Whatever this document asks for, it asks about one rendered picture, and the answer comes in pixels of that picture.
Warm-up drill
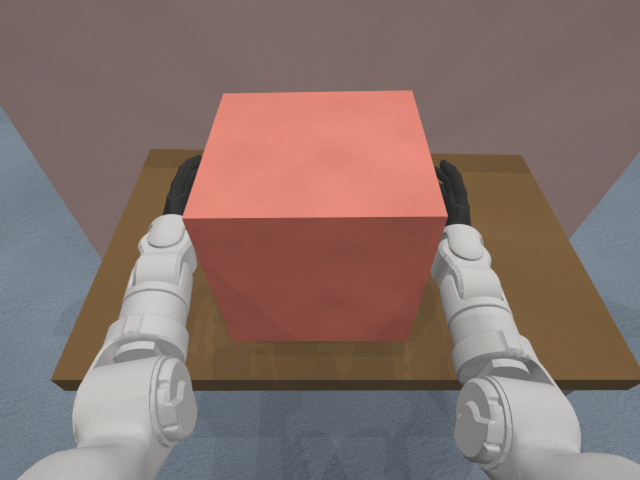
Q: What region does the table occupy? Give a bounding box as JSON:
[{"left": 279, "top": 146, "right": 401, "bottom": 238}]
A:
[{"left": 51, "top": 149, "right": 640, "bottom": 396}]

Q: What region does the robot left forearm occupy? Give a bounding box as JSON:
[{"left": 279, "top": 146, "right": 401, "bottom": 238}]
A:
[{"left": 72, "top": 214, "right": 197, "bottom": 444}]

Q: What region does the right robot hand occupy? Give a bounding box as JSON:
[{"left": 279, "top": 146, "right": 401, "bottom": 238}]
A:
[{"left": 434, "top": 159, "right": 471, "bottom": 227}]

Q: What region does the left robot hand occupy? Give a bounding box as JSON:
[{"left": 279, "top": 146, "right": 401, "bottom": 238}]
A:
[{"left": 162, "top": 155, "right": 202, "bottom": 216}]

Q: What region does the robot right forearm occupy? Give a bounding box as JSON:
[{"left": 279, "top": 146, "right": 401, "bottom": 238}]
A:
[{"left": 431, "top": 224, "right": 581, "bottom": 450}]

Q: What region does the robot left upper arm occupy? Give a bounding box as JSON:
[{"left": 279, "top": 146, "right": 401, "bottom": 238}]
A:
[{"left": 17, "top": 355, "right": 197, "bottom": 480}]

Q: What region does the robot right upper arm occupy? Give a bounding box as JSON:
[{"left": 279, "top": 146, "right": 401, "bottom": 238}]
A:
[{"left": 454, "top": 375, "right": 640, "bottom": 480}]

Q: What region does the carton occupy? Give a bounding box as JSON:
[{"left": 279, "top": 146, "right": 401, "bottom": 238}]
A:
[{"left": 182, "top": 90, "right": 448, "bottom": 341}]

